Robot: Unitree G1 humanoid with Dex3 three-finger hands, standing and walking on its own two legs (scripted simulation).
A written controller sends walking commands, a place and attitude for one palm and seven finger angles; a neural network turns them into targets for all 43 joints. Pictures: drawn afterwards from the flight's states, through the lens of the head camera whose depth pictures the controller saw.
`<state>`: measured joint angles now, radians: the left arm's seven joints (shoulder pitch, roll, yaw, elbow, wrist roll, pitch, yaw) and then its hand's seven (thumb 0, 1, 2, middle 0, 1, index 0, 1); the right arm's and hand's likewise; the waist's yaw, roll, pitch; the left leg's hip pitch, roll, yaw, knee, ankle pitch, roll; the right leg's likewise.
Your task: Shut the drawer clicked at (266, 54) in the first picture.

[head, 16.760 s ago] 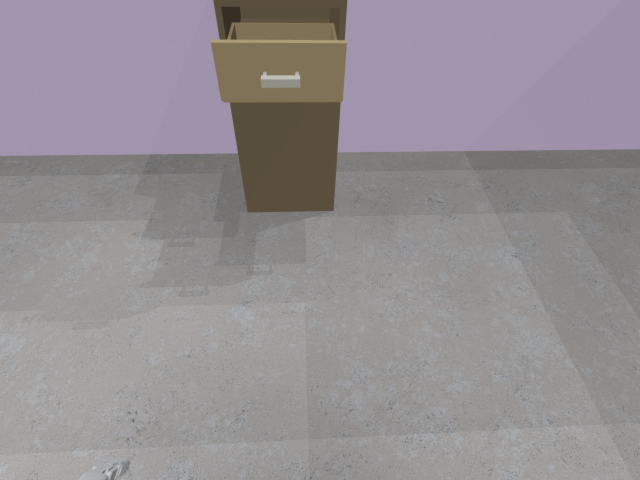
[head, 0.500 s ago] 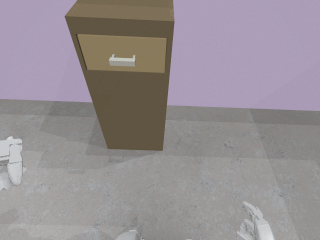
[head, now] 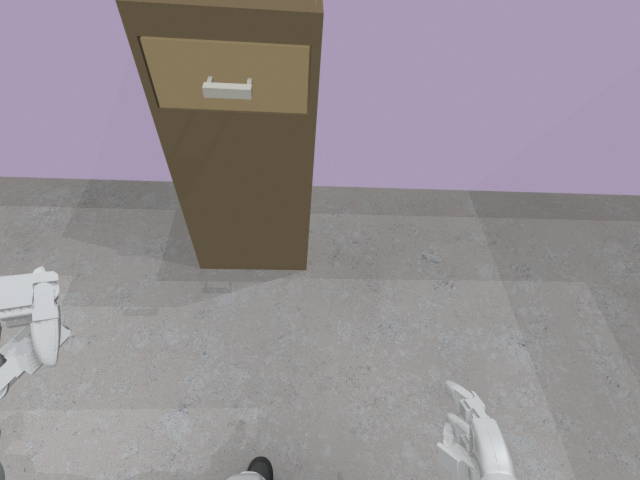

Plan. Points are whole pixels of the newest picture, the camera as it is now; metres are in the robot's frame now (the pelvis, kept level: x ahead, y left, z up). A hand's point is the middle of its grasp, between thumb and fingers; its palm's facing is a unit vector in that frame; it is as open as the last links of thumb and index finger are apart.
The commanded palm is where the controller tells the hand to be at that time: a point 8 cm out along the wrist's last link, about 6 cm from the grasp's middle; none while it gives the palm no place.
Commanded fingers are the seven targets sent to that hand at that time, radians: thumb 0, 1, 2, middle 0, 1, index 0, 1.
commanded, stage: stop stepping back and stand still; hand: left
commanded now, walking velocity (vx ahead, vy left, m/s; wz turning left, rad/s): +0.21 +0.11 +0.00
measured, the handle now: (229, 86) +0.86 +0.27 +0.00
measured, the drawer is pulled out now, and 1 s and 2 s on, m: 0.00 0.00 0.00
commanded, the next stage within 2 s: let the arm hang, fingers relaxed in 0.78 s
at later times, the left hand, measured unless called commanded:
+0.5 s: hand (29, 469) +0.11 +0.21 +0.18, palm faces +0.35 -0.82 -0.45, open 3.3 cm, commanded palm +0.06 +0.26 +0.18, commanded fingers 0.00 0.90 0.90 -1.40 -1.60 -1.40 -1.60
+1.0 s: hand out of the picture +0.11 +0.24 +0.01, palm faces +0.14 -0.87 -0.47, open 3.1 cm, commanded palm none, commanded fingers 0.00 0.90 0.90 -1.12 -1.30 -1.12 -1.30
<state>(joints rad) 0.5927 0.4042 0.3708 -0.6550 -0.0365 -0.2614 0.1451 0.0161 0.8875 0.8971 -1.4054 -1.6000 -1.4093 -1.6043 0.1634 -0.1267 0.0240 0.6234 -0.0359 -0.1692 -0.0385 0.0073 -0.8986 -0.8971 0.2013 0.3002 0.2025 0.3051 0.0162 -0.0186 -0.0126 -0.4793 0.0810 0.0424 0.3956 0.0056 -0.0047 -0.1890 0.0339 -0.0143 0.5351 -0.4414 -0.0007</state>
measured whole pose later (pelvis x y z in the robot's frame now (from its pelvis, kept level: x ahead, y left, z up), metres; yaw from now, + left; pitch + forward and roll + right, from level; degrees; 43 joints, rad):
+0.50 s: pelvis -0.07 -0.02 +0.00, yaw +0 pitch -1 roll -1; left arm 0.67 0.38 0.34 -0.57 -0.02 -0.25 0.14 0.02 0.88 0.90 -1.40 -1.60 -1.41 -1.60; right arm 0.26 -0.23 -0.01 0.62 0.01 -0.10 -0.07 0.01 -0.90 -0.90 0.20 0.30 0.20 0.30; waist -0.03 0.01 -0.05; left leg -0.32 0.02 0.01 0.56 -0.23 0.01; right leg -0.18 0.03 -0.04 0.51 -0.32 -0.03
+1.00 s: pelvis -0.09 +0.00 -0.01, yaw +1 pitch +0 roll -2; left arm 0.38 0.35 0.12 0.09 0.04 -0.05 0.03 0.00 0.89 0.90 -1.36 -1.56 -1.37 -1.57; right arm 0.16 -0.29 -0.02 0.79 0.00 -0.07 0.00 0.01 -0.90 -0.90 0.20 0.30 0.20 0.31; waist 0.01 0.09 -0.04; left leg -0.39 -0.01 0.00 0.60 -0.21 0.03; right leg -0.26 0.02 -0.03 0.58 -0.32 -0.01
